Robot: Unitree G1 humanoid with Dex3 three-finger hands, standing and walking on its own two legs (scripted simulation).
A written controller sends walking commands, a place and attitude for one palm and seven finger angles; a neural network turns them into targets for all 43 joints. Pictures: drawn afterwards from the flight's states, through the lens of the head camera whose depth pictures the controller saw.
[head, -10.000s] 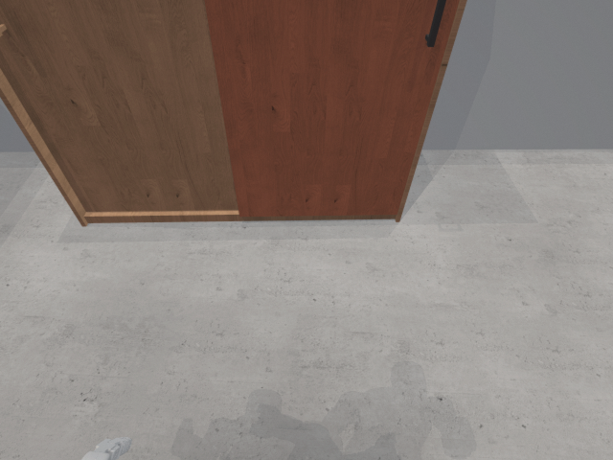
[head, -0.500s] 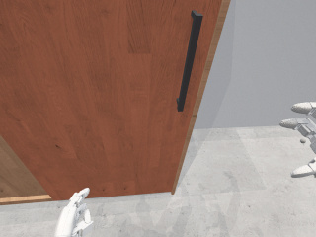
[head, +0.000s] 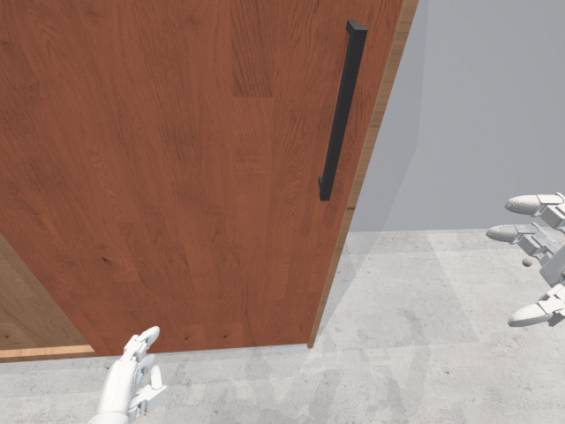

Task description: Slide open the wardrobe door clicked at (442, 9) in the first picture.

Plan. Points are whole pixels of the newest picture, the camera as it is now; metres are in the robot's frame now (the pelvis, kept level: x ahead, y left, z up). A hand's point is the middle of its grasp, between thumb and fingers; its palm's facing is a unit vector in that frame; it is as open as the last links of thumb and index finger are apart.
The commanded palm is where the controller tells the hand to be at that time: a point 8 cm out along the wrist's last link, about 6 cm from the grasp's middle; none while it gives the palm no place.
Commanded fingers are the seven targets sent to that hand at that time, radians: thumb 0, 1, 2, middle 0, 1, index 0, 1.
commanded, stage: move the hooked fingers beside the handle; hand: right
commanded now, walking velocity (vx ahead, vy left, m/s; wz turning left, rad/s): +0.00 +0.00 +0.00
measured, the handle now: (336, 123) +0.52 -0.07 +0.19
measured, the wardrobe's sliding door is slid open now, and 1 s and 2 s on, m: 0.00 0.00 0.00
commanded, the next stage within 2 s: none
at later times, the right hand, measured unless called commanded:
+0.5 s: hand (472, 223) +0.33 -0.23 +0.17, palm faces -0.06 +1.00 -0.05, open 14.0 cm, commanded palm +0.30 -0.28 +0.17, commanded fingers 0.00 0.50 -0.30 0.30 1.20 0.30 1.20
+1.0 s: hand (433, 202) +0.37 -0.19 +0.17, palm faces -0.08 +1.00 -0.02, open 14.0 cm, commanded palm +0.36 -0.24 +0.17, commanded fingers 0.00 0.50 -0.30 0.30 1.20 0.30 1.20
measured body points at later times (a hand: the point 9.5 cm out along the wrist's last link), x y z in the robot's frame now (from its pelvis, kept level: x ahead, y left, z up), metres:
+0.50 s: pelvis +0.00 +0.00 +0.00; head -0.01 +0.02 +0.45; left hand +0.17 +0.24 -0.07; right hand +0.33 -0.28 +0.17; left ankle -0.01 +0.12 -0.73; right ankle +0.00 -0.13 -0.73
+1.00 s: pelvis +0.00 +0.01 +0.00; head +0.00 +0.02 +0.45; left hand +0.16 +0.26 -0.08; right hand +0.37 -0.25 +0.17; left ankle -0.01 +0.12 -0.73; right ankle +0.00 -0.13 -0.73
